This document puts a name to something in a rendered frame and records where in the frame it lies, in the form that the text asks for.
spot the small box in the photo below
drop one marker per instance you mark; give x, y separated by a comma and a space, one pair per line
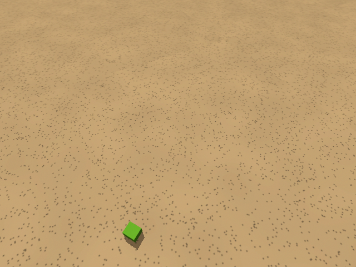
132, 231

